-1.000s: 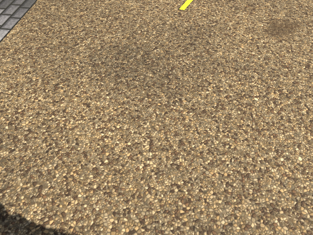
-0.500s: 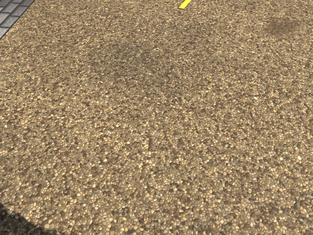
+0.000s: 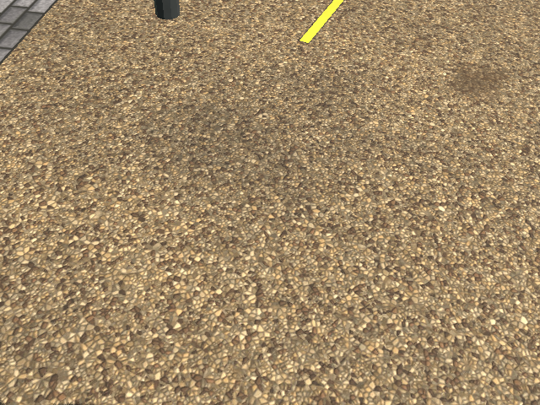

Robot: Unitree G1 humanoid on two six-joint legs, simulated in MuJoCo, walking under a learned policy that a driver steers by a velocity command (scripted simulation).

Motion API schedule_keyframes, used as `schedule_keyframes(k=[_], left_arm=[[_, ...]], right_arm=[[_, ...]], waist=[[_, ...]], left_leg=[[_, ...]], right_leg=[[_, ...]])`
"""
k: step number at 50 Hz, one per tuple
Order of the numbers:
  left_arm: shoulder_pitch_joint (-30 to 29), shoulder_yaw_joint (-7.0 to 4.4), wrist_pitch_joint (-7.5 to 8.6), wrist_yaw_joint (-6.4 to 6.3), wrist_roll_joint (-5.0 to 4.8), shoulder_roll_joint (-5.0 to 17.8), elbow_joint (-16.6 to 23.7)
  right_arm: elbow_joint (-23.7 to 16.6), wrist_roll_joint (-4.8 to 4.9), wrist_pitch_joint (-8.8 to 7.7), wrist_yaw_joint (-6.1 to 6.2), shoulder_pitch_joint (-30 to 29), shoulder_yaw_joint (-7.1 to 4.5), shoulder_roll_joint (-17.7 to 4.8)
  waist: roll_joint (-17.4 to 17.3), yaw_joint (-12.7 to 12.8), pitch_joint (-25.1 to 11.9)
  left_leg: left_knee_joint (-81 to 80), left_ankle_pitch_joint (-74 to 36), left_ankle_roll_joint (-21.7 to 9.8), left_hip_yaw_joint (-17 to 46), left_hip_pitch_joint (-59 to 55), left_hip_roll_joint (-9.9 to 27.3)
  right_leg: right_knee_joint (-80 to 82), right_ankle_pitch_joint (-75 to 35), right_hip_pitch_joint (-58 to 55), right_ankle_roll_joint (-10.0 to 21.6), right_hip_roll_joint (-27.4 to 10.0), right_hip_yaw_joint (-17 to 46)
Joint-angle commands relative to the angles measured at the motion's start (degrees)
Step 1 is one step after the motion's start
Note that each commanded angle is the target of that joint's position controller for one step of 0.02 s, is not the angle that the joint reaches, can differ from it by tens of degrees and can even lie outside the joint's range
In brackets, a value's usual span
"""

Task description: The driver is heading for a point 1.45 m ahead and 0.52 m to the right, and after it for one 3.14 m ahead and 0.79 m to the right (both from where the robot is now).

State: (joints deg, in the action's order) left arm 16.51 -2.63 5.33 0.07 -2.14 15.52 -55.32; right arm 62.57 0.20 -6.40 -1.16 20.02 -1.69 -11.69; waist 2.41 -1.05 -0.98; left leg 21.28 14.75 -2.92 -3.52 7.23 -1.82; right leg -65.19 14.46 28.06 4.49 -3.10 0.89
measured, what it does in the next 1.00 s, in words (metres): walks ahead, turning right: right foot, then left foot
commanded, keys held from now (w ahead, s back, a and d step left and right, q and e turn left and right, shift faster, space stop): w+e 1.00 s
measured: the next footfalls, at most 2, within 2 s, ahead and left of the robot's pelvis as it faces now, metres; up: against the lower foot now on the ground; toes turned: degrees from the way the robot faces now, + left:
right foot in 0.34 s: +0.36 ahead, -0.14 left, +0.00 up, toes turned -12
left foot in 0.82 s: +0.68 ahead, -0.03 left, +0.00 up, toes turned -29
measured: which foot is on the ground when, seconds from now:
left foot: down 0.00-0.36, up 0.38-0.80, down 0.82-1.00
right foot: up 0.00-0.32, down 0.34-0.84, up 0.86-1.00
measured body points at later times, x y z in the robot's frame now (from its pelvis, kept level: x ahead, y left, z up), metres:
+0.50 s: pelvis +0.28 -0.06 -0.01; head +0.31 -0.07 +0.44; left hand +0.45 +0.17 -0.13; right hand +0.31 -0.35 -0.13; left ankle +0.23 +0.11 -0.64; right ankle +0.31 -0.13 -0.74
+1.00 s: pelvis +0.57 -0.09 +0.00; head +0.59 -0.09 +0.45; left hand +0.80 +0.10 -0.12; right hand +0.53 -0.38 -0.10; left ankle +0.64 -0.01 -0.74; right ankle +0.46 -0.19 -0.65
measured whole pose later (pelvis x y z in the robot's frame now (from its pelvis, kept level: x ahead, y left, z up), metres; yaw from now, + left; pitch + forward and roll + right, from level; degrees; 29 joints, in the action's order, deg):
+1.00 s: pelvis +0.57 -0.09 +0.00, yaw -32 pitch +1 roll +1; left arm 16.6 -4.1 1.7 -0.1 -1.7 17.3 -42.2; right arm 43.7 -0.6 -6.4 -0.2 12.5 -3.0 -14.7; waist 2.6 -0.4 1.0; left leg 23.5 10.2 -1.6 -3.8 14.8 -1.2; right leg -68.0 19.2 30.5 1.2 -1.7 3.9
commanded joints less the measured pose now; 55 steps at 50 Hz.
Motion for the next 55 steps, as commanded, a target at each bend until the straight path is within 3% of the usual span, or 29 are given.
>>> schedule_keyframes(k=[1,5,11,14,16,17,18,19,20,21,22,23,24,26,29,32,35,38,40,41,42,43,44,45,46,47,49,52,55], left_arm=[[-0.5,-0.93,-0.31,0.68,0.22,2.4,2.3],[-9.1,-0.35,-0.85,0.76,0.23,0.6,6.6],[-20.1,0.85,-0.6,2.87,0.6,-0.7,12.0],[-19.1,-0.11,-0.35,4.06,0.56,1.3,13.7],[-8.5,-2.29,-0.68,4.36,0.33,5.4,11.8],[0.7,-4.17,-1.0,3.82,0.3,8.9,9.6],[7.8,-5.39,-1.93,2.35,0.62,13.7,8.3],[6.2,-5.33,-1.63,2.32,1.35,15.2,9.9],[6.0,-4.35,-1.32,2.04,1.69,10.6,9.3],[2.7,-3.67,-0.77,1.84,1.6,8.2,9.8],[-2.2,-3.13,-0.21,2.22,1.42,6.7,11.0],[-5.6,-2.65,0.02,2.31,1.6,5.3,12.1],[-7.0,-2.37,-0.02,2.18,1.98,4.9,12.8],[-6.3,-2.52,-0.05,1.63,1.4,5.8,12.8],[-2.9,-3.31,-0.22,0.18,1.37,8.5,12.6],[0.5,-3.55,-0.95,-0.41,0.79,9.0,12.3],[3.3,-3.54,-1.43,-0.5,0.42,8.8,11.6],[3.8,-3.53,-2.03,-0.99,0.54,8.5,11.9],[2.4,-3.3,-2.41,-1.12,0.9,7.8,12.7],[1.7,-2.31,-2.23,-0.84,1.32,5.1,13.6],[6.1,-1.22,-1.77,-0.68,0.98,1.5,15.0],[10.2,-0.73,-1.36,-0.61,0.0,2.5,16.1],[7.6,-2.07,-1.61,-0.65,-0.6,8.4,15.1],[2.5,-2.51,-2.04,-0.69,-0.07,9.6,16.0],[0.2,-2.54,-2.23,-0.63,0.59,8.7,16.7],[-0.5,-2.81,-2.45,-0.47,0.86,7.8,17.1],[0.6,-2.56,-3.2,-0.05,0.32,5.3,17.3],[-1.8,-2.31,-3.79,0.01,0.68,3.9,19.3],[-5.1,-1.83,-3.33,0.47,0.9,2.8,20.4]], right_arm=[[-1.4,-0.71,-0.27,0.57,3.1,-0.49,-6.2],[-2.2,-1.39,-0.07,1.89,3.3,-0.73,-8.0],[-2.3,-0.34,0.5,2.77,7.0,-0.93,-9.0],[-3.8,-0.37,1.72,3.26,5.1,-1.53,-11.2],[-5.5,-0.91,2.95,3.81,3.1,-2.08,-13.0],[-6.9,-0.76,3.08,3.77,1.6,-2.03,-13.3],[-8.8,-1.96,2.04,3.27,3.0,-0.98,-10.4],[-10.9,-0.84,-0.53,1.61,7.8,1.07,-3.4],[-12.7,1.14,-3.1,0.74,0.0,-0.52,-9.6],[-15.0,2.55,-3.99,0.62,-4.4,-0.94,-11.2],[-14.9,1.86,-4.05,1.19,-5.5,-1.11,-10.7],[-14.6,0.89,-3.31,1.74,-4.8,-1.84,-11.2],[-14.9,0.37,-2.3,1.8,-3.5,-2.08,-10.9],[-16.4,-0.73,-0.89,2.0,-3.6,-2.14,-9.5],[-19.9,-1.58,-0.23,2.54,-11.3,-1.86,-8.6],[-22.3,-1.04,-0.56,2.26,-18.4,-1.16,-7.0],[-24.4,0.09,-0.95,1.61,-22.4,-1.39,-8.3],[-25.3,0.37,-1.87,0.74,-22.1,-2.31,-11.0],[-23.9,0.25,-2.52,0.76,-15.6,-3.24,-12.5],[-23.0,-0.67,-2.84,1.1,-8.4,-4.07,-14.6],[-22.3,-1.82,-2.57,1.61,-0.1,-5.3,-19.3],[-20.5,-0.8,-1.58,1.09,2.9,-5.56,-18.9],[-22.1,-0.25,-1.17,1.09,-0.1,-4.16,-13.3],[-22.7,-0.28,-0.57,1.25,-2.7,-3.53,-11.2],[-22.7,-0.64,-0.25,1.18,-5.4,-3.09,-10.3],[-22.4,-0.92,-0.21,1.18,-7.0,-2.69,-9.2],[-21.7,-0.88,-0.54,0.98,-7.6,-2.79,-9.0],[-20.5,-0.56,-1.1,0.86,-6.8,-3.63,-10.8],[-19.1,-0.57,-0.74,0.91,-5.2,-3.99,-11.9]], waist=[[-7.2,0.1,5.9],[-5.3,-0.8,7.7],[-4.6,-3.0,9.5],[-7.2,0.2,5.8],[-10.2,6.3,-1.6],[-8.8,11.2,-6.3],[2.2,11.1,-12.7],[12.1,5.5,-21.0],[5.2,8.6,-17.5],[2.4,7.0,-9.0],[-5.3,3.6,-4.0],[-6.5,1.3,-1.9],[-5.0,-0.5,-0.9],[-3.0,-1.5,0.4],[-1.0,0.5,2.3],[0.7,3.7,2.0],[2.3,5.4,1.2],[3.6,4.2,0.2],[4.9,0.4,-1.8],[3.1,-3.1,-7.9],[-7.9,-3.8,-17.1],[-22.5,-2.3,-20.6],[-13.9,-3.3,-12.9],[-8.5,-3.7,-6.4],[-5.9,-2.4,-1.9],[-6.8,-1.0,0.3],[-8.9,0.3,1.3],[-7.3,0.4,1.9],[-5.9,-0.4,1.9]], left_leg=[[-13.3,-14.2,-5.0,10.6,-6.0,13.6],[-15.2,-20.6,-5.3,4.0,-4.1,13.4],[-14.7,-27.3,-4.0,-3.3,-9.1,15.0],[-5.4,-52.9,-3.0,-6.0,-15.1,16.6],[10.9,-67.7,-2.0,-6.9,-15.0,16.8],[24.4,-61.9,-0.5,-7.5,-7.5,14.7],[44.3,-27.6,1.4,-7.4,8.8,9.4],[63.4,17.1,3.5,3.2,30.4,-3.0],[65.6,14.5,1.1,11.9,36.6,0.8],[61.9,9.4,-0.2,10.7,38.6,3.5],[56.4,5.8,0.0,10.0,35.5,6.0],[51.6,4.1,0.8,9.6,31.5,7.8],[49.7,3.4,1.5,9.7,27.9,8.8],[44.0,2.4,3.7,8.2,25.8,9.4],[30.9,-7.5,6.3,6.2,26.6,7.9],[15.7,-18.9,6.4,5.5,22.8,4.6],[9.8,-20.8,6.1,6.5,20.9,2.8],[5.9,-14.5,4.4,8.3,19.7,2.4],[2.8,-11.6,1.8,7.0,11.0,2.1],[3.8,-11.0,-1.2,10.6,-1.4,7.0],[3.5,-5.5,-8.1,27.8,-22.8,19.8],[-2.2,8.1,-13.0,48.9,-30.0,27.7],[-3.9,15.8,-10.7,44.8,-24.0,26.1],[-4.4,11.8,-8.2,35.4,-16.5,23.5],[-6.0,4.6,-7.3,28.5,-9.1,20.7],[-7.6,-0.4,-6.7,23.5,-4.6,18.5],[-10.5,-5.5,-6.6,16.4,0.1,16.2],[-12.4,-13.4,-8.2,10.3,-0.3,16.8],[-12.6,-18.5,-8.2,5.4,-2.3,16.1]], right_leg=[[1.5,-6.3,14.4,-0.7,-4.2,2.1],[13.7,-13.8,16.7,-2.0,-2.0,3.4],[28.4,-18.5,13.0,-0.2,-0.3,-3.1],[29.4,-11.6,7.3,2.8,3.3,-7.0],[29.1,-7.3,-6.0,5.4,7.2,-8.8],[33.1,-9.7,-20.8,7.6,7.6,-5.8],[33.2,-8.5,-38.2,11.4,-4.3,13.0],[44.4,2.2,-53.7,24.0,-17.7,48.5],[49.0,4.2,-51.1,19.9,-15.2,45.8],[49.7,0.9,-42.6,16.9,-13.1,35.8],[50.9,-5.7,-32.2,15.0,-10.3,29.0],[51.7,-10.5,-25.0,13.7,-7.9,23.8],[52.9,-13.0,-19.8,13.4,-6.5,21.4],[54.3,-17.0,-13.8,13.8,-5.1,17.9],[54.8,-18.2,-9.5,12.6,-2.3,13.7],[52.6,-13.4,-9.3,9.2,0.3,12.1],[50.0,-9.8,-13.1,8.1,-1.5,16.1],[44.2,-8.8,-20.0,7.1,-4.2,22.0],[38.5,-12.5,-20.4,5.4,-2.9,22.9],[28.0,-12.5,-16.7,3.5,0.1,20.1],[9.0,-0.2,-0.9,-0.6,7.2,12.3],[-4.0,20.0,13.2,-2.0,7.9,9.1],[-9.8,16.2,17.9,-2.4,4.0,10.6],[-10.7,11.2,18.3,-2.8,2.0,8.3],[-8.4,7.4,16.5,-3.2,0.3,7.3],[-5.7,5.0,14.6,-3.2,-1.4,7.3],[-3.6,2.8,11.3,-3.5,-2.9,5.5],[0.9,-1.5,13.9,-4.4,-3.8,5.4],[10.2,-8.6,14.0,-4.5,-3.4,5.0]])
Over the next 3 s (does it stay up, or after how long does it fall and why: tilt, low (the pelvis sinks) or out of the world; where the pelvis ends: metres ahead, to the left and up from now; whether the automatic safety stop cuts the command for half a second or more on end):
stays up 1.52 -0.50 -0.02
